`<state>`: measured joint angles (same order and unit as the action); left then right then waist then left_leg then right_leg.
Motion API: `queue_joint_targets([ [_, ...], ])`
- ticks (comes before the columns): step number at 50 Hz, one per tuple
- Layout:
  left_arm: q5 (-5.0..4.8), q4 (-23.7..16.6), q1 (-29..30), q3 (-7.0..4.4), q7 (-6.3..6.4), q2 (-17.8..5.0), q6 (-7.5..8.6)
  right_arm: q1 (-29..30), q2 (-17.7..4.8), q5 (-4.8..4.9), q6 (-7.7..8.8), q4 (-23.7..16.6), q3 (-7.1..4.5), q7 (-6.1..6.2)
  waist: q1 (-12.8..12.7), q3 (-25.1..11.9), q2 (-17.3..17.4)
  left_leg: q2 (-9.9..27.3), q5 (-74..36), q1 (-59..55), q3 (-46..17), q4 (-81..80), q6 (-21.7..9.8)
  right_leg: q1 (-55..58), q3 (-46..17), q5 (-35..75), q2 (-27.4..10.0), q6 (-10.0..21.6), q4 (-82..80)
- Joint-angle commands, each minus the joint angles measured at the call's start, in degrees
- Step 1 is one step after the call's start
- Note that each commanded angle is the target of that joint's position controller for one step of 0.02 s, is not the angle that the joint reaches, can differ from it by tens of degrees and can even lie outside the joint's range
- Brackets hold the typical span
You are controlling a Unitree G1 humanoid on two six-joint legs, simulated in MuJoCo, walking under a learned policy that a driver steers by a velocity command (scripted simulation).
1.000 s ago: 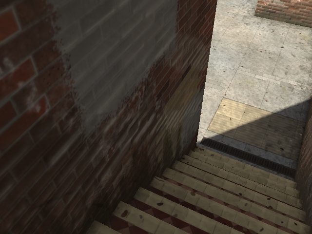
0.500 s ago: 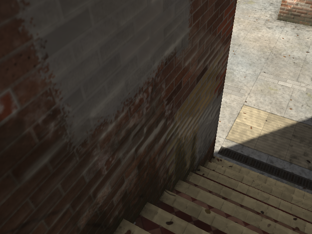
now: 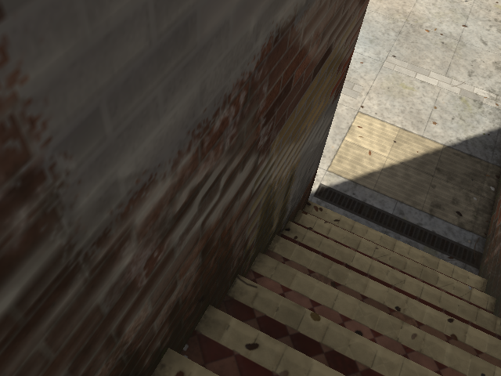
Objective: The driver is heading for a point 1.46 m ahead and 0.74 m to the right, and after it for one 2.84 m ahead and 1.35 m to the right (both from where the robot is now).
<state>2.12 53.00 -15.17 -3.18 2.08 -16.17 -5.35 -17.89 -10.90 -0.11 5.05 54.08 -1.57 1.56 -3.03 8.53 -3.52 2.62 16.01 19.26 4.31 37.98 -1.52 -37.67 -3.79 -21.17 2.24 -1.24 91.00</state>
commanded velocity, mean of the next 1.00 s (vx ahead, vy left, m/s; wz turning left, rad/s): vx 0.04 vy -0.01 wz -0.55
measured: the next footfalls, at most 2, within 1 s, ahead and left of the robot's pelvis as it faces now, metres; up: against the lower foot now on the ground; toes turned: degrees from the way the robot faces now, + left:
right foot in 0.40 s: +0.11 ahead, -0.27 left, -0.04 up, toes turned -15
left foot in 0.54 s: +0.10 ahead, -0.06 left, +0.00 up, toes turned -15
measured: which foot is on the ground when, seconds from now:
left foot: down 0.00-0.42, up 0.44-0.52, down 0.54-0.76, up 0.78-1.00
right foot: up 0.00-0.38, down 0.40-0.50, up 0.52-0.76, down 0.78-1.00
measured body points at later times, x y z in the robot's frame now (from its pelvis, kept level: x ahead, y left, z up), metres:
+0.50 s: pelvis +0.06 -0.11 -0.10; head +0.04 -0.16 +0.35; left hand +0.34 +0.05 -0.14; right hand +0.05 -0.40 -0.25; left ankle +0.05 +0.03 -0.70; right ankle +0.11 -0.28 -0.77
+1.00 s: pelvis +0.13 -0.26 -0.22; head +0.13 -0.31 +0.23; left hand +0.27 -0.06 -0.34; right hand +0.20 -0.55 -0.33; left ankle +0.29 -0.17 -0.75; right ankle +0.14 -0.31 -0.92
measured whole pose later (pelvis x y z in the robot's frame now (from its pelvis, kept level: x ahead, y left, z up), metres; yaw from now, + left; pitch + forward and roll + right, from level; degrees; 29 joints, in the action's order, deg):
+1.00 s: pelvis +0.13 -0.26 -0.22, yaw -35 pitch +0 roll +3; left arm -0.1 46.5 -22.4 1.9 2.4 -9.7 -2.8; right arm -1.8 -11.1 -2.8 -5.6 37.6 -0.2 3.1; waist -3.6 2.8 3.6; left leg -2.9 15.8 55.9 -5.7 95.9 6.0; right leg -26.3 -7.9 -19.5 12.0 7.1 47.8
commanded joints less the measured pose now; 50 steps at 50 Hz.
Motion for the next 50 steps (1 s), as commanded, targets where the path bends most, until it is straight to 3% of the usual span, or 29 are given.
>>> queue_joint_targets([
  [1,0.61,-6.86,1.25,-0.46,-0.41,-2.04,-1.44,-3.25,-11.18,1.14,1.41,-4.76,-1.56,2.72,1.51,-8.77,11.31,21.85,-61.52,-1.07,-12.25,-7.71,-13.26,-1.68,-0.01,10.24,-0.88,-2.96,-4.54],
  [6,-0.64,-12.23,8.04,-1.16,-1.66,-2.53,-2.39,-4.21,-10.75,0.32,-2.19,-8.73,-1.61,2.63,1.70,-12.56,11.64,18.17,-34.46,-5.73,-8.28,-3.11,-8.09,-6.77,0.10,26.83,0.39,-1.29,-6.11],
  [11,2.95,-19.91,18.03,-2.24,-1.61,-5.08,-2.50,-7.56,-10.92,-1.04,-2.71,-10.13,-1.94,3.98,7.34,-6.25,10.52,22.50,-14.26,-10.13,-11.31,1.84,-7.04,-16.33,-6.32,27.93,-2.04,-1.01,-11.39],
  [15,1.22,-24.14,25.14,-3.44,-1.13,-6.44,-0.53,-8.54,-14.10,-3.22,-3.12,-10.48,-2.59,3.24,11.13,-6.22,10.48,27.58,-15.01,-7.73,-14.00,8.30,-9.84,-15.01,-7.34,20.40,-3.44,0.00,-15.16],
  [19,-1.51,-23.54,18.25,-2.25,-1.25,-4.85,1.51,1.80,-16.21,-3.42,-4.28,-13.08,-2.90,1.23,6.27,-9.22,16.81,20.93,-2.95,7.38,-1.39,15.81,-1.71,7.99,0.17,11.87,-5.64,-0.24,-32.49],
  [20,-2.49,-20.70,8.46,-2.35,-1.72,-4.70,2.97,6.19,-16.20,-2.19,-4.49,-14.44,-3.05,0.05,1.05,-12.23,13.42,17.13,3.08,16.95,4.63,23.71,0.62,26.33,3.24,12.40,-3.96,0.96,-37.22],
  [21,-5.97,-17.09,-0.92,-2.54,-2.21,-6.04,4.01,9.50,-10.27,-2.71,-5.48,-16.84,-1.98,-0.81,-4.38,-11.56,1.69,13.01,26.77,25.38,12.11,34.12,1.89,32.08,1.41,24.35,-3.57,0.65,-53.06],
  [22,-4.15,-12.04,-10.34,-3.41,-2.32,-12.00,5.41,15.88,-9.48,-3.73,-7.00,-19.19,-1.30,-1.33,-10.65,-5.45,-18.74,3.12,38.42,30.20,18.46,49.60,3.85,21.34,-11.70,4.51,-1.36,-1.64,-69.88],
  [23,-1.68,-12.67,-7.89,-3.91,-3.53,-16.47,7.06,13.83,-10.45,-5.46,-8.42,-20.69,-1.50,-1.41,-7.74,0.99,-38.66,-5.87,43.25,30.43,15.88,55.47,0.19,13.35,-22.98,-6.51,0.65,-6.01,-85.14],
  [24,-0.12,-13.73,-6.41,-2.76,-4.56,-13.75,8.33,12.66,-11.44,-4.33,-9.50,-19.34,-2.00,-0.14,-6.96,3.88,-37.39,-9.80,41.68,30.02,10.91,50.00,-2.16,12.14,-26.32,-12.01,1.54,-9.07,-91.41],
  [25,2.88,-15.46,-5.07,-2.12,-4.62,-9.54,8.44,3.04,-14.08,-0.94,-8.66,-14.97,-2.55,0.69,-6.36,-3.97,-34.99,-10.69,44.37,18.22,11.91,38.74,-2.84,20.95,-4.06,26.57,6.55,-15.62,-86.88],
  [26,3.08,-18.30,9.34,-1.90,-4.04,-8.91,8.09,-10.36,-13.41,-1.10,-8.18,-9.89,-1.96,0.24,4.58,-4.43,-27.47,-12.58,38.34,0.40,15.30,27.24,-2.76,10.63,-7.75,37.08,7.94,-17.81,-93.07],
  [27,1.79,-18.91,22.39,-1.77,-4.02,-8.72,7.66,-28.49,-14.59,-2.67,-8.26,-2.79,-2.91,0.82,16.63,-3.19,-23.95,-11.47,18.55,-24.25,13.76,25.17,-2.61,-12.04,-21.69,19.32,6.39,-13.18,-92.11],
  [28,1.11,-25.21,41.07,-1.12,-2.74,-1.94,6.43,-45.85,-17.66,-1.61,-7.43,0.01,-3.62,1.59,35.64,-2.49,1.28,3.04,26.54,-31.41,-2.55,-6.96,-8.10,-15.08,7.76,34.33,18.16,-17.56,-59.15],
  [29,-1.57,-31.19,46.98,-1.40,-2.77,-3.63,5.29,-28.23,-14.39,-1.53,-8.26,-2.09,-3.09,2.19,31.59,8.45,26.04,14.62,29.84,5.64,-43.44,-9.49,-12.44,-16.89,-11.07,3.46,-1.29,-6.73,-44.42],
  [30,-4.79,-27.68,25.25,-1.72,-2.90,-2.80,6.84,-6.74,-12.63,-4.99,-7.29,-7.49,-1.62,3.09,12.19,5.86,24.36,17.62,7.26,-1.91,-37.66,5.34,-15.91,-22.22,-21.72,13.59,-1.93,-1.74,-47.16],
  [31,-3.35,-25.52,20.91,-1.49,-3.04,-3.15,7.43,-2.66,-10.46,-5.37,-6.33,-9.77,-1.28,2.82,10.30,-1.53,20.24,16.96,-6.05,-8.87,-30.30,14.20,-15.91,-22.87,-18.33,22.05,-1.87,0.01,-47.51],
  [33,-1.55,-21.95,12.69,-2.09,-3.20,-2.97,7.44,2.47,-10.19,-2.42,-4.38,-10.54,-1.22,1.89,1.52,-9.32,10.03,12.83,2.88,8.69,-15.03,23.02,-10.18,2.33,-2.89,40.62,3.06,1.53,-42.38],
  [34,-0.95,-18.01,3.15,-2.36,-2.64,-3.18,6.18,5.59,-12.50,-0.64,-3.40,-12.08,-2.14,0.81,-2.53,-14.75,13.67,14.41,4.46,17.76,-12.12,24.82,-7.86,14.74,0.69,43.56,4.66,1.68,-27.86],
  [36,-3.27,-16.95,-1.16,-0.95,-2.53,-2.26,3.13,7.85,-9.48,-0.12,-3.63,-14.28,-1.42,-0.37,-4.99,-9.50,9.31,7.71,8.69,21.26,3.55,30.00,-0.78,21.70,7.11,41.69,4.05,1.87,-47.39],
  [38,-3.94,-10.76,-15.62,-1.42,-3.00,-1.91,1.99,6.76,-13.85,-0.12,-5.59,-12.42,-2.89,-0.39,-11.62,-11.35,9.17,6.05,1.25,24.94,7.07,48.85,-1.42,46.62,7.12,41.58,0.83,4.90,-58.69],
  [39,-3.53,-8.00,-21.15,-2.11,-2.69,-3.70,1.90,9.29,-12.96,-1.00,-6.44,-13.47,-3.32,0.17,-14.73,-9.73,-0.41,0.98,18.21,30.81,7.45,71.29,-1.38,51.13,-0.62,32.97,-2.07,7.90,-65.66],
  [40,-4.59,-8.14,-19.41,-1.20,-3.41,-6.47,3.20,10.34,-8.54,-2.79,-6.93,-17.13,-2.15,0.12,-9.06,-3.90,-10.42,-3.28,32.80,41.18,5.59,87.84,-1.57,46.85,-7.09,64.95,-5.67,7.11,-56.90],
  [41,-5.83,-9.06,-16.74,-0.62,-3.49,-9.19,4.83,5.19,-6.23,-3.15,-7.24,-21.87,-1.22,0.68,-0.52,-8.52,-10.60,-2.33,32.24,46.18,-3.47,83.60,-1.09,48.07,-20.39,103.06,-13.28,6.06,-51.19],
  [42,-4.74,-9.32,-14.41,-0.57,-3.09,-7.89,4.96,3.89,-7.40,-3.93,-7.26,-20.79,-0.85,1.27,1.07,-14.03,-0.24,-2.26,19.09,47.44,-8.01,80.30,0.23,46.20,-24.13,86.70,-15.91,7.98,-52.09],
  [44,-3.07,-12.48,-4.20,-0.37,-1.48,-8.29,4.79,2.44,-8.81,-4.19,-8.19,-18.11,-1.16,1.66,5.26,-19.29,1.39,-3.05,5.61,46.16,-9.86,74.42,3.02,36.09,-29.94,49.50,-14.23,8.72,-56.82],
  [45,-3.27,-12.23,-6.38,-0.05,-1.05,-8.15,5.65,3.29,-8.33,-4.89,-8.35,-18.88,-1.01,1.92,5.12,-19.07,-3.00,-1.87,5.63,46.64,-12.37,71.51,4.03,33.40,-36.69,59.22,-15.91,9.69,-55.96],
  [46,-2.63,-12.59,-5.05,1.61,0.10,-6.10,5.12,9.09,-6.53,-3.15,-9.30,-22.19,0.14,2.09,4.96,-17.65,-3.71,-3.39,2.59,48.62,-12.85,62.63,7.18,29.51,-39.05,44.71,-15.74,9.39,-58.83],
  [50,-2.01,-11.76,-5.87,3.36,1.69,-3.86,2.97,13.35,-5.52,-2.61,-10.91,-17.89,-0.38,1.40,3.01,-13.17,0.86,-5.26,-8.57,43.59,-10.32,57.45,8.98,24.16,-32.83,32.78,-7.80,3.82,-57.00],
])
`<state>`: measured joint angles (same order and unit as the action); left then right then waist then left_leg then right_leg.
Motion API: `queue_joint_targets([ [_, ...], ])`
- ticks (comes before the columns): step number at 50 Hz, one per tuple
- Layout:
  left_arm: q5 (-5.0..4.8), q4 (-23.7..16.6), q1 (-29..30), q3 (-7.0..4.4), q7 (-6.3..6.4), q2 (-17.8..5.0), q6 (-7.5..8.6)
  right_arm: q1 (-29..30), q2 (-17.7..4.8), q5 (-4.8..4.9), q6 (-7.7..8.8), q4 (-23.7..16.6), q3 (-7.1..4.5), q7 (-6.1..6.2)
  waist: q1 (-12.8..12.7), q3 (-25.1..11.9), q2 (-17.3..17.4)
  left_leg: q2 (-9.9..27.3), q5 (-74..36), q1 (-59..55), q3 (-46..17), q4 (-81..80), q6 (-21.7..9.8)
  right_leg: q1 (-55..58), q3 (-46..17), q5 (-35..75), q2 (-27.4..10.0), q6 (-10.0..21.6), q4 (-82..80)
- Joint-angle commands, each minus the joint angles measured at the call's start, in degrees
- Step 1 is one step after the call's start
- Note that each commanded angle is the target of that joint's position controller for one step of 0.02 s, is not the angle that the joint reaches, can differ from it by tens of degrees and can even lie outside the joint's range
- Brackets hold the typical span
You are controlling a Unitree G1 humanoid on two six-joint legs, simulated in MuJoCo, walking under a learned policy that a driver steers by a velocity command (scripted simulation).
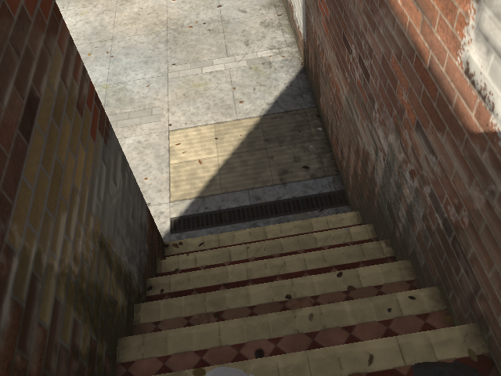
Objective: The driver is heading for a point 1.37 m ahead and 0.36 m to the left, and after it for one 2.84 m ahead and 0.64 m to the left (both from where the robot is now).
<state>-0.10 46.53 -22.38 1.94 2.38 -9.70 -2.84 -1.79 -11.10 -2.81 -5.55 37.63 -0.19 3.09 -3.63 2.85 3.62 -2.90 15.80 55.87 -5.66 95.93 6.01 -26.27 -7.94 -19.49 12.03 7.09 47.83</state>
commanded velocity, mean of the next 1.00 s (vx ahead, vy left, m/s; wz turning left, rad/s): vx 0.00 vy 0.00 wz -0.16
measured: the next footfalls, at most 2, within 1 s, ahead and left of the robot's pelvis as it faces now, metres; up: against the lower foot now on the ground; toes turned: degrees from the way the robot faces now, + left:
left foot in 0.48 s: +0.21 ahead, +0.23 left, -0.05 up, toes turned -14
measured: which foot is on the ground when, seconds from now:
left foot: up 0.00-0.46, down 0.48-0.84, up 0.86-1.00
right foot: down 0.00-1.00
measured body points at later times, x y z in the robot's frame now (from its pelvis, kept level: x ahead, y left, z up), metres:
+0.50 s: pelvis +0.08 +0.02 -0.01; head +0.06 -0.01 +0.44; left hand +0.15 +0.24 -0.13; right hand +0.14 -0.25 -0.15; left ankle +0.17 +0.22 -0.71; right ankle +0.04 -0.03 -0.70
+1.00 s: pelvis +0.19 +0.07 -0.06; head +0.24 +0.05 +0.38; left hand +0.07 +0.29 -0.19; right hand +0.36 -0.15 -0.20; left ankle +0.27 +0.16 -0.82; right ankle +0.04 -0.03 -0.69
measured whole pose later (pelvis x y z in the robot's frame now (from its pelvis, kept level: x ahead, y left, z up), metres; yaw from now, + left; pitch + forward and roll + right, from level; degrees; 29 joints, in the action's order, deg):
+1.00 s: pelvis +0.19 +0.07 -0.06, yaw -9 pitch +3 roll -1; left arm 1.8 62.0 -30.4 1.9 3.8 -9.2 1.6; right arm -3.3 -11.4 1.9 1.6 47.8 -2.9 -1.3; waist -10.8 2.7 4.2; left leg 0.9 -32.2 12.5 0.3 4.7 3.8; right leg -19.7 -14.6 -45.2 16.8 6.8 69.1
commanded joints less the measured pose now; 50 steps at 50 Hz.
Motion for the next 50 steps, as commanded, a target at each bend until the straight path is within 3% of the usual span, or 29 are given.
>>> queue_joint_targets([
  [1,-0.24,-5.69,1.07,-1.84,1.40,-10.41,0.35,-2.11,-4.74,-0.06,-0.19,-1.35,-1.73,-0.45,3.13,-7.12,-7.12,-0.41,-8.97,6.04,0.97,0.21,1.23,12.02,-27.04,32.33,-16.14,-5.47,-13.73],
  [3,-0.45,-5.27,-1.11,-1.69,0.92,-10.62,0.47,0.09,-4.17,0.25,-0.17,-1.65,-1.72,-0.53,1.84,-6.10,-7.59,-1.67,-10.48,6.64,2.22,-1.67,0.82,12.96,-25.05,25.87,-13.47,-6.10,-14.12],
  [4,-0.62,-5.20,-2.00,-1.43,0.82,-9.62,0.47,1.09,-3.51,0.22,-0.27,-1.49,-1.63,-0.62,0.76,-5.00,-9.17,-1.90,-10.67,7.24,2.73,-2.44,0.60,13.78,-25.00,23.60,-12.97,-5.94,-14.76],
  [5,-0.87,-5.25,-1.28,-1.27,0.51,-8.92,0.31,-0.89,-3.61,0.40,-0.07,-0.55,-1.83,-0.86,1.99,-4.57,-9.13,-0.61,-12.52,3.75,1.37,-7.21,-0.06,12.43,-24.36,21.36,-13.06,-5.89,-15.58],
  [7,-0.96,-3.55,-2.80,-0.79,0.87,-7.65,0.20,-1.08,-3.64,0.72,0.33,0.66,-1.96,-1.75,1.06,-4.30,-9.35,-0.11,-15.90,2.13,0.05,-11.41,0.35,14.22,-23.73,12.51,-12.20,-4.47,-15.12],
  [10,-0.66,-1.87,-4.06,-0.25,1.16,-6.30,0.80,-0.09,-3.39,0.86,1.02,1.04,-2.10,-2.12,-0.03,-2.56,-9.03,0.79,-15.81,1.22,-2.44,-20.09,1.11,16.98,-26.78,8.59,-12.74,-3.30,-17.35],
  [11,-0.39,-1.26,-4.08,-0.12,1.22,-6.18,1.07,-0.13,-3.61,1.04,1.29,1.65,-2.25,-2.14,-0.29,-2.32,-9.19,0.86,-15.95,0.47,-3.61,-22.55,1.21,17.77,-27.52,7.16,-12.94,-2.93,-17.81],
  [12,-0.51,-1.54,-1.06,-0.23,1.01,-6.55,1.39,-1.92,-4.96,1.40,1.49,2.69,-2.74,-2.03,1.61,-1.85,-8.77,1.91,-17.90,-3.80,-5.77,-28.51,1.10,16.09,-27.60,9.58,-13.21,-3.03,-17.80],
  [15,-0.42,-0.14,-1.10,-0.11,0.67,-6.18,2.60,-3.41,-6.21,1.81,1.63,5.45,-3.46,-1.70,0.36,-1.26,-10.72,2.34,-17.97,-9.26,-7.32,-35.04,0.24,16.66,-28.18,11.24,-12.87,-2.33,-17.93],
  [16,-0.39,0.66,-1.39,-0.05,0.71,-6.02,2.89,-3.14,-6.54,1.83,1.76,6.05,-3.64,-1.48,-0.31,-0.23,-10.56,2.37,-17.27,-9.83,-8.15,-37.39,-0.04,16.74,-28.57,12.23,-12.52,-2.10,-17.28],
  [17,-0.48,1.42,-1.52,-0.15,1.17,-5.83,2.75,-3.60,-6.11,1.75,1.74,5.95,-3.46,-1.91,-0.11,0.80,-8.43,2.20,-22.77,-11.20,-6.52,-43.02,-0.50,14.53,-26.70,4.35,-10.93,-0.90,-16.01],
  [19,-0.43,1.69,0.10,0.43,1.32,-4.46,3.57,-4.61,-5.47,1.70,2.37,6.97,-3.56,-2.58,-0.03,1.00,-7.91,3.06,-26.43,-17.37,-7.15,-49.18,-1.55,10.51,-28.41,-0.32,-10.35,1.27,-15.21],
  [20,-0.70,2.01,1.36,0.25,1.11,-4.87,4.09,-5.13,-5.27,1.64,2.83,7.26,-3.57,-2.85,0.48,0.24,-8.26,3.48,-27.71,-21.78,-7.45,-52.50,-2.02,7.75,-29.17,0.96,-10.21,2.26,-14.91],
  [23,0.07,3.15,2.77,0.53,0.76,-4.33,4.95,-7.12,-5.64,2.07,4.08,8.44,-3.69,-2.94,0.21,-0.40,-8.70,4.17,-27.83,-26.88,-7.90,-60.61,-3.72,6.97,-28.31,8.88,-9.68,3.85,-9.52],
  [25,0.52,4.07,3.79,0.99,0.45,-3.88,5.40,-8.09,-5.96,3.24,4.70,8.19,-3.63,-2.77,-0.02,-1.35,-9.01,5.27,-27.38,-30.91,-7.67,-67.17,-4.16,6.61,-27.83,15.22,-9.59,4.92,-5.51],
  [26,0.03,4.67,1.96,1.71,0.51,-2.64,5.44,-4.73,-6.27,3.60,4.92,6.76,-3.49,-2.76,-1.44,-1.39,-7.17,5.89,-26.03,-30.90,-6.13,-71.08,-2.91,6.70,-25.19,14.23,-9.71,3.80,-6.61],
  [27,0.28,5.54,1.70,1.99,0.84,-3.07,5.29,-3.81,-6.02,3.92,5.03,6.57,-3.66,-3.11,-1.57,-0.95,-5.07,5.46,-25.23,-31.55,-5.86,-72.82,-2.23,6.81,-24.40,11.96,-10.14,3.63,-7.15],
  [28,0.93,6.22,1.78,1.88,1.02,-3.77,5.37,-3.51,-6.34,3.82,5.24,7.18,-4.00,-3.69,-2.12,-0.03,-3.69,5.28,-24.60,-31.11,-5.59,-72.64,-2.16,7.75,-25.51,12.82,-10.57,3.54,-6.75],
  [29,0.93,7.29,1.63,1.90,0.93,-3.83,5.49,-4.72,-5.86,3.40,5.34,7.55,-4.13,-3.99,-1.47,0.25,-3.28,4.94,-25.08,-32.46,-4.94,-73.16,-2.52,7.15,-25.33,14.58,-10.26,4.12,-5.38],
  [30,0.13,8.63,0.56,1.49,0.96,-3.63,5.45,-6.01,-5.38,2.19,5.24,8.45,-4.28,-4.24,-2.64,1.33,-4.94,3.47,-30.31,-31.52,-5.04,-69.89,-3.06,6.88,-24.87,17.97,-8.64,4.11,-3.39],
  [34,0.37,10.72,-2.20,1.24,1.51,-5.03,6.60,-7.47,-4.53,2.91,5.01,8.42,-4.26,-4.76,-1.79,-2.06,-7.59,1.18,-28.82,-30.14,-4.14,-70.93,-3.82,12.19,-22.07,30.18,-9.07,4.59,0.06],
  [36,0.04,10.84,-3.03,0.84,1.70,-6.04,6.78,-5.13,-3.88,2.60,5.80,8.26,-4.15,-5.09,-2.49,-2.56,-6.95,0.81,-29.41,-29.73,-3.55,-71.44,-3.83,13.42,-21.58,29.95,-9.03,4.15,0.84],
  [40,0.66,12.58,-8.54,0.21,2.18,-6.39,6.92,-0.64,-4.27,2.44,6.75,7.51,-4.36,-5.57,-5.24,-0.92,-7.49,-1.17,-26.14,-25.04,-1.63,-72.54,-3.25,18.05,-20.57,37.39,-8.10,3.23,2.76],
  [42,1.50,14.03,-11.79,0.07,2.46,-6.27,6.02,2.83,-3.59,2.34,6.83,6.50,-4.18,-5.68,-6.52,-0.99,-8.45,-2.35,-21.92,-20.86,-0.64,-71.18,-3.30,22.25,-20.39,39.92,-7.74,3.06,4.19],
  [43,1.71,14.92,-13.26,-0.57,2.59,-6.97,5.98,4.43,-3.67,2.45,7.54,6.19,-4.02,-5.92,-7.63,-0.58,-8.65,-3.01,-21.40,-19.71,0.87,-71.51,-3.11,23.45,-19.92,38.35,-6.70,3.01,5.27],
  [44,2.07,14.90,-12.90,-0.58,2.53,-5.97,5.92,4.19,-2.60,2.88,7.90,6.45,-3.66,-6.11,-7.75,-1.26,-8.90,-2.54,-23.10,-22.32,1.20,-73.96,-3.09,21.90,-19.93,36.83,-6.08,3.37,6.25],
  [46,2.20,14.57,-10.66,-0.37,1.79,-2.67,5.35,-0.22,0.38,5.14,7.82,7.56,-2.60,-5.46,-6.49,-3.00,-8.44,-0.79,-34.69,-37.95,4.64,-83.47,-2.34,12.24,-16.97,31.11,-2.97,2.90,7.91],
  [48,2.27,14.48,-8.40,0.06,1.25,-0.63,4.50,-8.49,0.87,5.57,7.27,10.23,-2.40,-4.22,-4.17,-2.31,-10.44,2.97,-50.40,-50.20,7.06,-91.84,-2.16,4.08,-15.13,28.98,-1.50,2.46,13.33],
  [50,1.49,14.31,-8.48,-0.06,1.12,-0.47,4.12,-15.95,-1.70,4.54,6.27,13.74,-3.12,-3.10,-1.85,-2.15,-7.80,7.49,-62.69,-66.68,10.16,-99.45,-2.29,-7.34,-11.25,19.67,0.06,0.44,23.02],
])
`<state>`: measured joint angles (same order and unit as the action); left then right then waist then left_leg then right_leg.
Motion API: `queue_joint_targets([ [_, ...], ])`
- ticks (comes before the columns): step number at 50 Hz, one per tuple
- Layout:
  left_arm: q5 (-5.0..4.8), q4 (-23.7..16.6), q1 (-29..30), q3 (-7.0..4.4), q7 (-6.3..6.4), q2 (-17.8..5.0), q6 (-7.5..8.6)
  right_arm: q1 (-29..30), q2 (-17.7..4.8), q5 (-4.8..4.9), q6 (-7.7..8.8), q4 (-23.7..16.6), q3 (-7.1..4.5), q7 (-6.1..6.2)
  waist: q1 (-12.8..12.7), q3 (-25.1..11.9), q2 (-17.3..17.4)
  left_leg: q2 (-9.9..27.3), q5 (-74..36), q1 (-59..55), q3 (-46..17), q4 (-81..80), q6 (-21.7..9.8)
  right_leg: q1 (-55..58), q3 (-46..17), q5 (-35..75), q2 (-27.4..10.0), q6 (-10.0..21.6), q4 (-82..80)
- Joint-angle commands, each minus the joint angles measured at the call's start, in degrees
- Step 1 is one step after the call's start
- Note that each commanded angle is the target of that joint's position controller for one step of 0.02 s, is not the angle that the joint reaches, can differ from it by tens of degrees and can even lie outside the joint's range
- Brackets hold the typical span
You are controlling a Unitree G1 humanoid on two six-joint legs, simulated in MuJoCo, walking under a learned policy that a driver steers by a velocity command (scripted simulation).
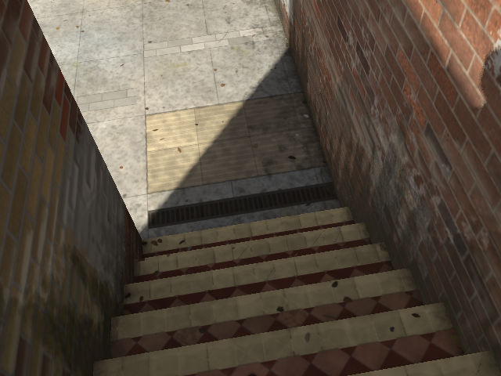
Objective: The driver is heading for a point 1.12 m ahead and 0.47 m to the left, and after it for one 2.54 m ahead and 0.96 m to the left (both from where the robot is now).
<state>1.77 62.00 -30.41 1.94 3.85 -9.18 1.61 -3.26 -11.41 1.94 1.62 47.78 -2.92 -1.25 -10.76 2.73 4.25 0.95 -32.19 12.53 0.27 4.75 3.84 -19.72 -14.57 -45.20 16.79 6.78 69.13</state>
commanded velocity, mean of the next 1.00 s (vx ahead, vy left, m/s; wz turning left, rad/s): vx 0.16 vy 0.00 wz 0.22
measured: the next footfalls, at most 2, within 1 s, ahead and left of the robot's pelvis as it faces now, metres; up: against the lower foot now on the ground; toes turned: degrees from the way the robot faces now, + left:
left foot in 0.04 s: +0.06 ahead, +0.10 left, -0.19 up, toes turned +7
right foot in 0.40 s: +0.19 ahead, -0.12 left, -0.20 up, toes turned -2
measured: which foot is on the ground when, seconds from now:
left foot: up 0.00-0.02, down 0.04-0.42, up 0.44-0.84, down 0.86-1.00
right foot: down 0.00-0.02, up 0.04-0.38, down 0.40-0.88, up 0.90-1.00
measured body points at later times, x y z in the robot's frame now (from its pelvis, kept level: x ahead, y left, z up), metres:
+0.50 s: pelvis +0.13 -0.04 -0.15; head +0.10 -0.06 +0.30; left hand +0.14 +0.21 -0.29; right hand +0.12 -0.28 -0.31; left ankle +0.05 +0.10 -0.80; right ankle +0.14 -0.11 -0.83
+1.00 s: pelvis +0.11 -0.04 -0.13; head +0.11 -0.02 +0.32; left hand +0.15 +0.25 -0.26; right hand +0.26 -0.26 -0.25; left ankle +0.08 +0.03 -0.83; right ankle +0.16 -0.16 -0.78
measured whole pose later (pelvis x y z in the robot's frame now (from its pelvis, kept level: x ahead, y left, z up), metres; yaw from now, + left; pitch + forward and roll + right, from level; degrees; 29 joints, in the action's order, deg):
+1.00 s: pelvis +0.11 -0.04 -0.13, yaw +17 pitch +0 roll +0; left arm 1.6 48.2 -8.9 -2.2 1.6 -14.8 -2.4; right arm -15.3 -12.0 -0.6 -3.7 45.2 -1.1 1.5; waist 0.5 0.2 -2.5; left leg -5.1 25.7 22.3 1.0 47.9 -5.7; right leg -34.3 -2.0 -28.3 -0.5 -0.3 69.1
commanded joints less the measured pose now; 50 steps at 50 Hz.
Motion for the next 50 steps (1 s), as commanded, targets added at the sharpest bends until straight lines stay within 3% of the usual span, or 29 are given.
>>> queue_joint_targets([
  [1,-0.46,-1.55,-1.30,-0.74,-0.88,-1.94,-0.18,-19.32,-4.64,-1.21,-1.84,6.01,-1.52,1.29,7.00,-3.94,-1.10,9.55,-22.44,-34.92,-0.03,-5.16,-1.47,-24.19,-1.67,21.14,-4.24,-0.44,11.84],
  [2,-0.96,-2.73,0.86,-1.95,-1.18,-4.36,0.19,-31.32,-6.97,-1.51,-2.88,8.72,-2.19,1.43,13.20,-11.55,4.57,16.33,-38.86,-51.22,-4.07,8.92,-4.27,-37.06,3.29,-10.36,-2.90,-0.46,30.97],
  [3,-3.06,-3.76,-2.79,-2.79,-0.51,-6.95,0.79,-32.89,-7.84,-1.66,-3.25,8.36,-1.31,1.00,12.80,-18.06,8.27,20.86,-38.30,-62.20,-2.00,29.48,-8.71,-46.62,9.12,-23.91,-5.15,-0.03,44.84],
  [4,-2.39,-4.58,-3.24,-2.61,-0.25,-6.82,0.85,-32.06,-6.65,0.40,-3.23,8.34,-1.02,0.02,12.31,-20.06,7.00,21.98,-22.82,-61.58,-2.72,33.67,-13.54,-55.12,10.42,-25.29,-8.24,1.59,53.74],
  [6,0.58,-3.45,0.76,-3.02,-0.10,-5.25,0.32,-28.01,-7.10,-0.26,-2.06,7.61,-1.33,-1.08,10.36,-12.52,-1.02,16.52,10.34,-35.80,-0.58,25.85,-17.04,-53.67,14.50,-1.15,-10.60,1.49,59.39],
  [7,1.49,-6.90,4.70,-2.05,-0.85,-3.50,-0.70,-25.07,-14.76,-2.36,-0.64,7.77,-3.65,1.16,10.04,-10.85,11.07,28.25,50.84,-22.40,-18.60,13.60,-27.47,-51.39,14.98,8.71,-15.62,-1.73,52.19],
  [8,2.31,-5.64,9.00,-3.34,-1.06,-6.29,-1.97,-20.11,-6.70,-2.85,-0.22,7.96,-0.94,2.06,7.19,-1.72,-0.86,20.41,60.43,-12.05,-12.54,10.48,-22.94,-54.17,10.01,16.49,-15.71,-4.71,48.04],
  [10,1.41,-3.68,9.69,-3.69,-1.92,-4.29,-2.04,-22.44,-1.71,-4.36,1.23,9.72,1.93,1.38,7.00,5.03,-3.04,12.94,54.29,6.05,-8.05,16.52,-18.72,-45.55,9.39,31.92,-15.93,-5.66,33.78],
  [11,1.69,-7.37,13.82,-2.69,-3.30,-2.76,-1.88,-17.60,-0.11,-2.55,2.46,7.80,3.52,2.53,3.03,8.38,-6.06,12.14,55.36,20.92,-5.26,14.78,-16.10,-34.50,10.19,46.15,-18.49,-6.20,14.81],
  [12,2.20,-6.18,12.31,-2.10,-4.10,-0.05,-1.38,-14.18,-1.25,-1.57,3.07,7.38,3.48,2.45,2.69,5.30,-4.51,7.93,55.99,30.67,-1.64,12.71,-13.73,-16.81,14.23,58.05,-18.04,-5.64,2.54],
  [14,2.17,-0.56,2.77,-3.33,-4.29,-0.74,-1.97,-16.36,-7.99,-2.03,4.40,8.60,1.70,2.04,1.55,-1.72,4.29,11.36,45.54,29.16,-5.36,14.65,-15.50,-1.57,14.78,63.67,-16.94,-4.74,8.99],
  [16,1.76,-1.60,7.21,-4.57,-3.42,-5.52,-3.20,-19.35,-6.74,-1.72,3.70,8.77,1.43,0.88,4.33,4.31,5.39,10.87,50.60,21.25,-5.33,18.51,-15.85,-9.82,17.04,50.50,-17.93,-4.74,4.10],
  [19,1.32,-3.00,10.37,-4.94,-2.99,-6.37,-3.06,-22.15,-8.30,-3.18,1.30,8.27,0.99,1.72,6.13,10.53,4.30,12.84,41.21,18.30,-8.03,25.86,-15.82,-6.90,19.73,30.81,-17.85,-5.89,-6.91],
  [20,-0.24,-3.54,8.42,-4.25,-3.30,-5.69,-2.08,-21.02,-8.44,-3.40,0.82,7.57,1.30,2.32,5.29,11.21,3.73,13.16,35.49,18.56,-7.60,27.90,-13.61,0.00,14.78,20.47,-18.05,-5.71,-21.92],
  [21,-0.37,0.14,-0.42,-4.59,-3.42,-5.75,-1.05,-23.53,-7.10,-3.68,0.35,8.65,1.49,2.68,2.84,8.90,-2.30,9.42,28.91,18.96,-4.86,39.79,-12.28,10.67,16.12,24.45,-16.28,-5.88,-28.17],
  [22,-0.45,2.48,-5.06,-5.01,-3.32,-10.10,0.49,-29.96,-5.10,-4.27,0.45,8.48,1.38,2.87,5.50,7.06,-16.19,3.70,44.82,23.01,-2.13,56.09,-8.38,15.22,4.22,57.35,-24.74,-2.98,-31.28],
  [23,-2.84,4.01,-7.92,-4.03,-3.60,-8.19,1.80,-34.69,-1.31,-5.32,-0.68,9.67,2.18,3.32,9.51,1.98,-19.03,-2.31,74.55,24.99,-4.60,67.21,-6.39,15.83,-5.46,81.69,-32.48,-0.12,-33.34],
  [24,-3.52,3.80,-8.21,-4.26,-3.69,-11.51,2.48,-29.20,-3.13,-4.41,-1.80,6.41,1.83,3.21,7.24,-0.62,-20.30,-5.68,75.99,28.21,-8.72,64.23,-5.52,12.68,-18.56,63.07,-36.71,5.92,-44.92],
  [26,-2.59,0.34,5.33,-4.11,-2.62,-11.51,2.45,-21.54,-6.77,-3.67,-3.40,4.74,0.40,2.79,11.05,3.84,-11.70,-1.22,65.71,26.87,-7.02,64.60,-5.12,3.63,-12.61,58.82,-37.33,7.51,-43.42],
  [28,-1.35,-3.48,11.54,-4.25,-2.26,-9.87,1.94,-23.75,-3.98,-3.85,-5.23,6.76,0.49,2.62,13.31,0.51,-8.89,-1.25,56.62,14.18,-1.23,67.96,-4.63,-8.28,0.74,57.86,-33.48,6.93,-40.72],
  [30,-1.96,-5.29,12.10,-3.70,-2.74,-9.24,2.76,-21.30,-3.16,-4.49,-6.21,5.97,0.26,2.74,13.71,-1.35,-6.75,-1.92,47.90,14.14,-2.06,74.33,-5.63,-9.23,4.73,65.89,-33.85,7.21,-37.33],
  [39,-0.37,-7.88,8.45,-4.30,-0.98,-12.34,0.28,-12.72,-3.88,-4.55,-6.93,-0.78,0.18,4.10,9.42,-7.63,-14.23,-2.05,47.20,18.79,2.93,67.35,-5.05,6.44,11.42,72.67,-36.42,6.71,-29.87],
  [40,-0.75,-8.78,9.54,-4.09,-1.44,-11.06,-0.57,-10.17,-2.75,-2.94,-6.72,-3.18,0.38,3.72,10.09,-5.85,-12.26,-2.50,54.60,18.50,3.54,54.40,-5.69,4.66,14.81,70.39,-34.25,5.53,-31.88],
  [43,-0.80,-11.77,14.49,-5.40,-1.28,-14.00,-1.93,-15.75,-2.24,-2.23,-5.93,-2.85,0.52,2.70,12.91,-7.81,-11.16,-5.86,55.05,3.31,8.00,43.08,-7.73,-2.28,18.94,55.85,-32.59,2.98,-25.13],
  [44,-0.60,-12.38,14.70,-5.95,-1.25,-14.13,-3.15,-18.69,-3.81,-1.90,-5.23,-2.71,0.08,2.11,14.56,-8.20,-3.74,-3.51,48.61,-3.74,-0.94,30.29,-9.81,-6.46,20.28,50.16,-29.99,0.28,-15.96],
  [45,-0.07,-16.06,18.12,-5.48,-1.72,-11.21,-3.82,-22.93,-9.73,-1.72,-4.61,-2.15,-1.16,2.27,14.99,-8.14,9.86,10.03,13.17,-14.72,-25.03,31.57,-16.33,-25.43,20.99,14.54,-21.78,-3.98,-0.49],
  [46,0.77,-19.98,22.29,-4.57,-2.05,-9.56,-3.80,-23.29,-14.13,-1.49,-4.37,-3.29,-1.70,2.44,16.47,-10.91,9.91,18.13,8.74,-16.40,-40.23,24.40,-24.82,-34.34,11.29,3.38,-17.23,-5.95,2.47],
  [48,-0.51,-20.22,25.66,-5.17,-2.42,-10.88,-2.98,-16.30,-12.27,-2.84,-4.69,-4.96,-0.91,3.21,12.98,-3.77,2.22,17.49,27.32,-7.75,-38.19,19.73,-26.29,-35.05,6.88,13.31,-17.68,-7.74,2.86],
  [50,0.10,-17.15,21.42,-5.55,-2.14,-10.95,-3.71,-9.37,-9.50,-2.93,-4.87,-7.78,-0.05,3.09,8.97,-3.59,-0.15,11.62,22.25,4.90,-24.77,23.59,-23.08,-22.92,11.04,25.64,-17.33,-8.59,5.30],
])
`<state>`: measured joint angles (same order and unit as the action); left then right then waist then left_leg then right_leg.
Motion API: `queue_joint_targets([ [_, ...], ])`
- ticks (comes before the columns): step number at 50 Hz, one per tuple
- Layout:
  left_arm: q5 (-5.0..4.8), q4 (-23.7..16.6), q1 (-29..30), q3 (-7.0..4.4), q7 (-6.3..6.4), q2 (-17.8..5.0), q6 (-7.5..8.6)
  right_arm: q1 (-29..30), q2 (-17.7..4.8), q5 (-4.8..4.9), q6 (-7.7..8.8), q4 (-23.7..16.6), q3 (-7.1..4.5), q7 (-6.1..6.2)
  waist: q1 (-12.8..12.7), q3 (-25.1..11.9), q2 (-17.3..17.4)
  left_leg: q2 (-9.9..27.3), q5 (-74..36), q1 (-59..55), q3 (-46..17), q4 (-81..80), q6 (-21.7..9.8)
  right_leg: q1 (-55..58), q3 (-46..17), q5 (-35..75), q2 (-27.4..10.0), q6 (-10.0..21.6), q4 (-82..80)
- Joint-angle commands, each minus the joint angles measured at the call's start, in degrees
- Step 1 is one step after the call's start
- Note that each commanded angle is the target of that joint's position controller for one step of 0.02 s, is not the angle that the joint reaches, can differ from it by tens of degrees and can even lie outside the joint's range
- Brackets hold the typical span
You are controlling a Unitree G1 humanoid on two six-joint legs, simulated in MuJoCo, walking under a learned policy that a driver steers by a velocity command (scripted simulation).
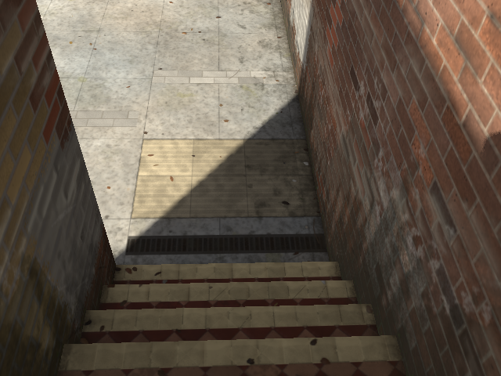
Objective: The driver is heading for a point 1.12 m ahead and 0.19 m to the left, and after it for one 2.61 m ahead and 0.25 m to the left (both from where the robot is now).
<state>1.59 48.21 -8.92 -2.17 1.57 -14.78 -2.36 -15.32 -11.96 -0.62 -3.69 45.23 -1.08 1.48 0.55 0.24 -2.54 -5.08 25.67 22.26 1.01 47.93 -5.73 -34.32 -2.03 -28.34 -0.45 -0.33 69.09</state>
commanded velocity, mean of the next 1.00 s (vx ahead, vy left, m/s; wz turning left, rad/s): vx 0.24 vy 0.00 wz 0.49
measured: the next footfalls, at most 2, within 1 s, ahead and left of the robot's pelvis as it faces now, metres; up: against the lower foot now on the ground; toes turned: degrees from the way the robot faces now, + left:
right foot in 0.36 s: +0.03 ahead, -0.10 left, +0.00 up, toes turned +14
left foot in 0.98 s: +0.24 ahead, +0.25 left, -0.20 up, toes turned +28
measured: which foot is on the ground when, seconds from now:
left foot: down 0.00-0.34, up 0.36-0.96, down 0.98-1.00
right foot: up 0.00-0.34, down 0.36-0.98, up 1.00-1.00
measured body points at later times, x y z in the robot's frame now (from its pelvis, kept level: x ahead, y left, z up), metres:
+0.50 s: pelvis -0.01 -0.03 +0.02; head -0.01 -0.05 +0.47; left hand -0.08 +0.24 -0.09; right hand +0.23 -0.24 -0.07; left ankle +0.05 +0.13 -0.58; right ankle -0.01 -0.11 -0.70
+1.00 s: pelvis +0.15 +0.12 -0.12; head +0.14 +0.13 +0.33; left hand -0.07 +0.28 -0.26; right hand +0.41 +0.00 -0.23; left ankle +0.22 +0.24 -0.87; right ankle +0.02 -0.10 -0.64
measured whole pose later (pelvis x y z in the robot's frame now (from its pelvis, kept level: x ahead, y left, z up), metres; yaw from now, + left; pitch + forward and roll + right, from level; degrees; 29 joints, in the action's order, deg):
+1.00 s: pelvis +0.15 +0.12 -0.12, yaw +26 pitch -2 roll -6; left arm 1.0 58.6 -33.7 -1.5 1.4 -12.8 3.9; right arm -4.7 -12.5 -2.0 1.2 50.1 -2.9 -2.3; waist -6.4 0.4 5.6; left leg 3.3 -17.4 16.5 -1.6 17.9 -1.8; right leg -10.2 5.3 -50.6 -1.4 1.8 85.9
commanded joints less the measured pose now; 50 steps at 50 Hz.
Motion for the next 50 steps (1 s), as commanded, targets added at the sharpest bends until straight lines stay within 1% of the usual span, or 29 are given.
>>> queue_joint_targets([
  [1,1.09,-2.54,-1.19,-1.46,0.26,-4.42,-0.76,4.18,-7.53,0.09,0.66,-6.50,-1.53,0.00,-3.27,-1.53,6.08,14.92,-39.27,0.30,-21.98,-18.16,-12.11,-3.51,0.32,11.55,1.04,-1.44,8.61],
  [4,1.37,-7.51,5.05,-0.60,-0.17,-1.94,-2.26,0.58,-7.15,1.67,0.74,-7.29,-1.72,-0.67,-1.48,-0.79,6.30,10.83,-35.61,-3.67,-20.76,-17.48,-9.33,-10.42,1.67,5.14,1.95,-2.36,3.25],
  [7,1.26,-7.77,3.24,-0.31,-0.59,-2.43,-1.36,2.02,-8.94,-0.24,0.38,-10.28,-2.29,-0.44,-0.72,-5.55,8.48,12.21,-34.00,-3.33,-24.61,-15.07,-9.60,-5.79,1.70,16.65,2.52,-1.58,9.49],
  [9,0.42,-12.74,11.05,1.02,-1.33,-1.03,-1.21,-3.27,-10.12,-0.72,-0.56,-10.59,-2.91,-0.51,4.55,-2.33,9.36,9.92,-5.46,-11.01,-28.80,-23.26,-7.89,-11.12,0.81,0.73,4.11,-1.99,-11.91],
  [10,0.47,-9.62,4.80,0.34,-1.44,-2.18,-0.24,-1.03,-11.73,-0.99,-0.26,-10.84,-3.08,-0.54,2.16,-7.06,11.79,11.57,-7.07,-5.95,-30.21,-22.71,-8.83,-1.12,0.97,14.80,3.40,-1.19,1.65],
  [11,0.82,-10.84,4.56,0.52,-1.57,-2.97,-0.01,1.64,-11.36,-0.29,-0.22,-12.07,-3.03,-0.68,0.91,-6.38,12.32,11.01,-2.01,-3.67,-31.15,-22.80,-9.75,-1.36,0.91,14.32,3.85,-0.91,3.93],
  [13,-0.73,-15.04,9.78,1.66,-2.34,-2.16,0.10,1.48,-11.35,-0.37,-1.07,-13.77,-3.32,-1.85,3.67,0.20,10.78,8.20,13.31,-4.37,-31.18,-30.27,-9.89,0.18,0.57,-6.44,4.56,0.30,-23.13],
  [15,-2.02,-12.09,-0.67,0.64,-2.68,-3.16,0.38,6.93,-10.69,-0.31,-1.37,-14.77,-3.36,-2.54,-1.86,-0.13,13.94,6.81,14.00,12.69,-29.43,-29.32,-8.99,22.58,3.96,3.18,5.95,0.87,-19.16],
  [17,-1.66,-8.27,-14.94,0.03,-2.12,-3.27,0.39,5.87,-9.08,0.37,-1.41,-14.22,-3.34,-1.65,-8.45,3.08,5.02,2.38,22.82,25.67,-27.10,-18.55,-5.57,43.70,-0.14,3.16,2.29,3.27,-41.20],
  [18,-1.41,-6.07,-22.92,-0.26,-1.79,-5.37,1.05,6.68,-3.91,0.78,-0.70,-13.47,-2.74,-1.20,-11.36,3.25,-6.26,-5.85,20.38,40.64,-15.97,7.07,-2.15,54.04,-11.03,-7.53,-5.93,3.15,-39.75],
  [19,-1.11,-6.62,-27.40,-1.55,-2.03,-12.37,2.19,14.69,-4.95,1.70,1.03,-20.74,-2.83,-1.40,-12.46,5.39,-10.60,-11.04,18.42,56.02,-15.53,13.98,-0.48,50.94,-42.13,-24.34,-19.66,5.74,-51.52],
  [20,0.01,-6.22,-22.84,-1.55,-1.34,-11.74,3.23,19.88,-10.63,0.71,2.64,-20.27,-4.80,-1.04,-9.95,9.76,-2.68,-7.39,5.58,58.23,-19.88,17.32,1.37,43.74,-43.23,-28.02,-20.15,7.03,-54.70],
  [21,0.83,-6.87,-17.15,-1.50,-1.19,-11.89,4.44,15.44,-9.94,-0.53,2.99,-18.12,-4.79,-1.21,-4.90,7.81,-4.23,-6.31,-2.24,52.83,-19.80,22.97,2.08,37.09,-38.88,-25.15,-19.40,8.26,-54.12],
  [23,0.90,-8.81,-9.40,-0.22,-1.04,-7.45,5.86,6.00,-7.78,-2.01,1.84,-12.96,-4.52,-1.72,2.38,4.34,-4.52,-5.04,-11.09,42.37,-14.75,38.10,3.56,23.04,-25.31,-10.30,-14.32,7.60,-51.14],
  [26,-0.66,-8.98,-6.15,0.55,-1.73,-4.16,6.00,0.90,-5.48,-1.88,-0.59,-8.53,-3.55,-2.03,6.12,2.01,-1.36,-2.48,-23.22,32.64,-9.47,47.50,5.42,9.89,-11.13,3.70,-10.26,6.47,-47.29],
  [31,-0.89,-3.29,-21.83,0.39,-1.71,-7.53,6.42,4.97,-5.69,-2.73,-0.41,-4.67,-3.46,-1.01,0.14,4.95,0.89,0.20,-32.14,34.83,-8.51,35.09,5.47,16.11,-5.73,15.04,-11.76,3.38,-40.45],
  [32,-0.31,-2.30,-23.35,-0.08,-1.86,-9.30,6.73,7.32,-6.72,-2.53,-0.41,-4.69,-3.91,-1.21,-1.60,5.29,-2.91,0.38,-33.41,34.89,-7.10,32.24,5.40,18.61,-5.49,15.58,-12.59,3.89,-40.16],
  [34,0.19,1.23,-27.39,-0.39,-1.65,-9.21,7.21,9.73,-6.76,-2.36,-0.42,-3.52,-4.53,-1.56,-4.24,5.58,-6.75,1.37,-33.83,40.59,-10.22,27.09,4.98,27.75,-6.23,14.74,-13.63,5.09,-35.89],
  [35,0.57,0.83,-27.06,0.12,-1.69,-7.93,7.13,12.05,-7.07,-1.56,0.17,-4.45,-5.04,-1.86,-5.12,6.06,-4.60,1.28,-37.10,41.24,-9.81,19.60,4.77,29.45,-3.93,13.66,-12.84,5.60,-33.41],
  [38,1.88,3.13,-32.26,-0.07,-0.70,-7.98,7.45,21.91,-5.08,-2.04,2.37,-5.79,-4.92,-2.01,-11.21,7.15,-6.77,1.08,-35.42,47.51,-10.29,11.14,4.88,37.37,-8.30,22.42,-15.52,7.94,-30.31],
  [39,1.85,3.93,-32.69,-0.32,-0.06,-8.09,7.77,22.49,-4.44,-2.51,3.12,-5.36,-5.00,-2.21,-10.84,8.58,-7.64,1.86,-33.64,48.75,-12.12,8.79,4.68,37.78,-9.54,29.33,-16.11,9.20,-29.08],
  [40,1.01,3.84,-29.51,0.34,0.78,-5.68,8.08,21.58,-3.69,-2.64,4.54,-5.42,-4.35,-2.80,-8.82,8.33,-4.52,3.36,-43.39,43.24,-13.16,-0.74,4.54,34.74,-6.45,28.07,-15.76,8.87,-26.46],
  [43,-0.55,2.84,-19.69,0.79,-0.12,-5.48,9.33,18.37,-0.06,0.43,4.92,-2.77,-2.48,-5.98,-5.72,6.87,1.44,4.37,-63.15,4.49,-0.99,-16.44,4.43,8.94,1.09,10.60,-12.67,8.59,-28.08],
  [44,-0.65,4.01,-20.51,0.35,-0.55,-6.42,9.88,15.50,-0.90,1.54,3.82,-0.75,-2.49,-5.38,-5.42,9.51,-0.09,5.74,-60.34,1.71,-1.60,-19.29,5.69,8.87,0.89,11.63,-12.35,8.53,-26.62],
  [46,-0.35,5.98,-23.58,0.16,-0.39,-5.25,8.20,8.83,-3.00,1.07,3.16,2.80,-2.15,-4.38,-5.80,9.59,-2.40,8.17,-59.97,-1.83,-2.38,-29.72,5.99,16.74,1.15,17.21,-9.91,8.23,-16.86],
  [47,0.28,7.37,-21.38,-0.56,0.31,-7.16,7.22,0.11,-4.74,0.47,3.71,6.26,-3.16,-3.85,-0.72,6.82,-2.36,10.53,-60.42,-10.54,-3.33,-34.49,4.98,16.96,-0.35,19.79,-10.36,8.59,-8.65],
  [48,0.12,7.91,-17.48,-1.65,0.22,-9.86,6.90,-14.79,-8.77,-0.60,3.82,12.25,-4.59,-2.92,6.30,-3.44,-3.71,10.16,-60.58,-27.95,-3.32,-27.96,3.87,15.01,-0.06,30.12,-8.18,8.26,5.92],
  [49,-0.86,9.13,-20.99,-1.90,0.29,-7.44,5.93,-18.89,-10.08,-3.07,4.08,13.60,-5.17,-2.77,8.65,-1.69,6.63,9.99,-59.22,-30.26,-1.26,-37.91,3.94,11.91,5.90,1.70,1.12,7.07,26.63],
  [50,-1.70,11.22,-29.34,-1.87,-0.01,-2.57,5.17,-19.92,-12.32,-3.55,4.57,13.51,-4.64,-3.43,2.94,-4.96,17.68,16.03,-87.07,-46.35,-2.38,-15.01,4.30,-6.63,4.97,-32.03,6.66,5.13,47.64],
])
Velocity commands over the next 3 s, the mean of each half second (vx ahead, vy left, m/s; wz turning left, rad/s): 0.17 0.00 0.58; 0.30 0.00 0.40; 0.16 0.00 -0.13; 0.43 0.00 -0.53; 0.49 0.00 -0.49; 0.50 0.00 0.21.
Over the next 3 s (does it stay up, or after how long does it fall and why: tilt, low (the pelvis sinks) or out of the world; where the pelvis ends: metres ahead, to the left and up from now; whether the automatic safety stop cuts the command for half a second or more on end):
stays up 0.72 -0.09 -0.58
